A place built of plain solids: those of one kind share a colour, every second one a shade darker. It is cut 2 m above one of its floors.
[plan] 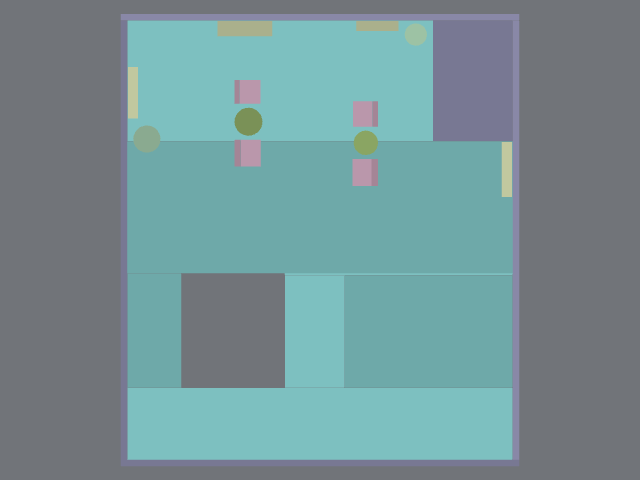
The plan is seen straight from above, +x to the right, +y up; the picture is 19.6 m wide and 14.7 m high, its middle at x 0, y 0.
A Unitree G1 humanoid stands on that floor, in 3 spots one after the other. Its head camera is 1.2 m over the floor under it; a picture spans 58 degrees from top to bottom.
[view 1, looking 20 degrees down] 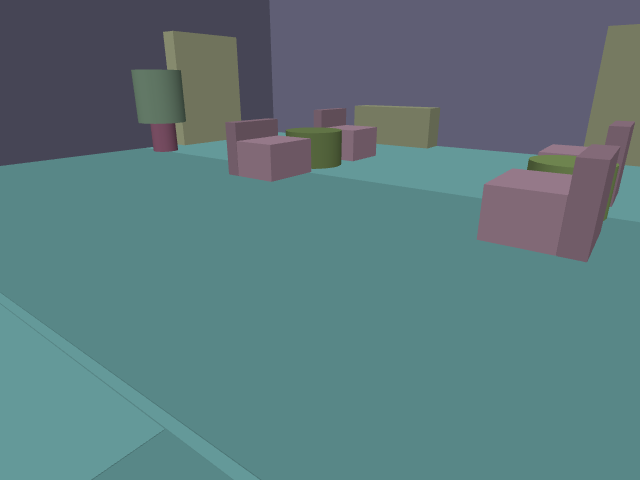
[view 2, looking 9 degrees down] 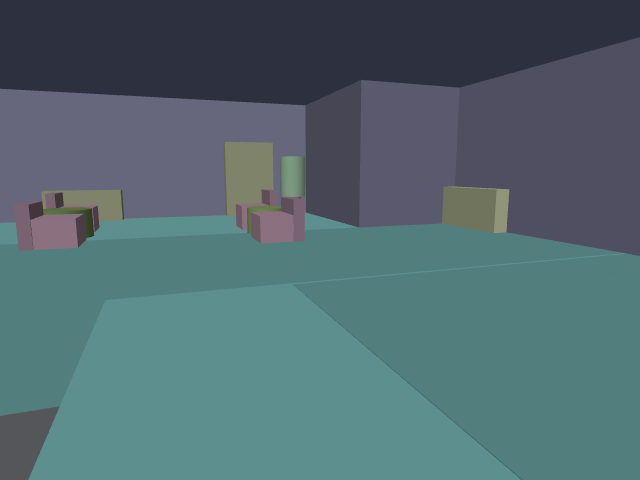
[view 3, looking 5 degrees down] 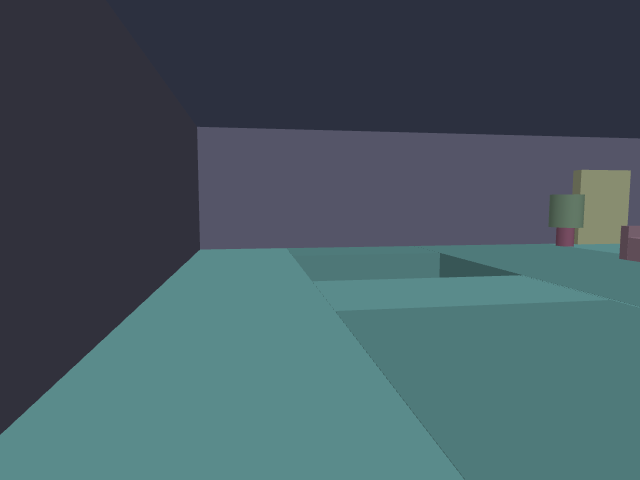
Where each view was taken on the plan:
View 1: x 1.97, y -1.74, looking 127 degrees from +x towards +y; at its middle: floor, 3.51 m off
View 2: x -0.52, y -5.43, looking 70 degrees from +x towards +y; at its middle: floor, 7.67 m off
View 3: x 5.38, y -5.43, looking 171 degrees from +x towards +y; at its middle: wall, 11.46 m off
